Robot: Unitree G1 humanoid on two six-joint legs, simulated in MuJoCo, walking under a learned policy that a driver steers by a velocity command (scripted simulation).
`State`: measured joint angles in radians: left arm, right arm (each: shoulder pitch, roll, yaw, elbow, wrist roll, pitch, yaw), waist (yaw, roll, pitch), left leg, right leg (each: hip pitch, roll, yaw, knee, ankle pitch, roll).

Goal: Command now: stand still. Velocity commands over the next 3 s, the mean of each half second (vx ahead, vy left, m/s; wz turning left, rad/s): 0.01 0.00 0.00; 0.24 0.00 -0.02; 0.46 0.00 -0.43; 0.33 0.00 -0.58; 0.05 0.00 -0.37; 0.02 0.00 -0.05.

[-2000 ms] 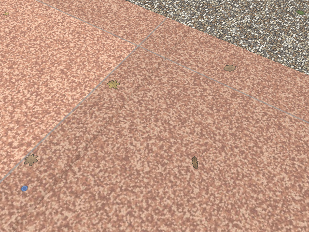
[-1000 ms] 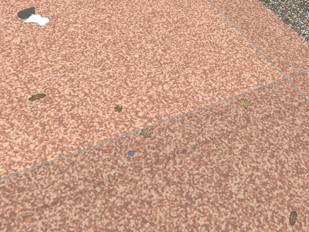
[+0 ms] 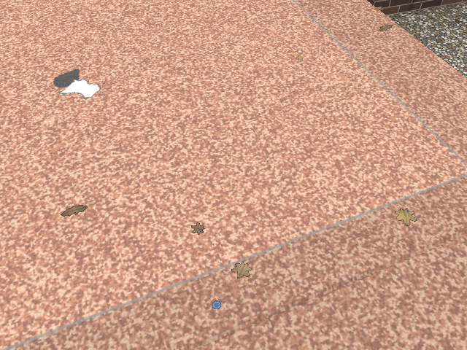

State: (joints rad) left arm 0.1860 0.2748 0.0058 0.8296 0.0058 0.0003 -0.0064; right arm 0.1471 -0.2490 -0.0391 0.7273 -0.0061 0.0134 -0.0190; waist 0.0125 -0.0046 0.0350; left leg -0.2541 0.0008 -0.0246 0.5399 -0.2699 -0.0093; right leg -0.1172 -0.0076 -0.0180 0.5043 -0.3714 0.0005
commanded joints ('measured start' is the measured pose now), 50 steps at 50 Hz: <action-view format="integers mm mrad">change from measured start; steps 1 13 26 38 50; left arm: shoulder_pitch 22 39 87 138 67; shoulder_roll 111 108 84 159 74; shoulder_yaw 27 24 15 65 64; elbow -32 47 128 127 66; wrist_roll -1 2 2 -37 -47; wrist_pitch -2 -5 -17 -54 -87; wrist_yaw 7 25 32 38 -4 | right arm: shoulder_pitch -11 -14 -3 -78 182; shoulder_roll -125 -114 -106 -77 -69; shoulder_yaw -34 -37 -34 -28 -11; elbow -45 69 223 220 310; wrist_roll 0 1 4 41 -1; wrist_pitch -11 -4 -1 -94 -134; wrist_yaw -3 -17 -27 27 32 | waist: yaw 1 -1 -5 18 -35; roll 18 7 6 -113 106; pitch -89 -38 1 144 58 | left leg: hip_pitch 158 146 131 -281 255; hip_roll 66 46 33 78 229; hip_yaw -70 -52 -38 33 -129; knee -24 -64 -100 153 -404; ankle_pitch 477 342 247 -190 127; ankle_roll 53 35 18 66 142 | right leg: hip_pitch -75 -97 -127 13 -592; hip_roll -45 -44 -37 -289 -106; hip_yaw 34 34 34 312 126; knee -60 -103 -145 -348 608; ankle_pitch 336 226 147 -157 179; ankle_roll -6 -2 -10 -190 -77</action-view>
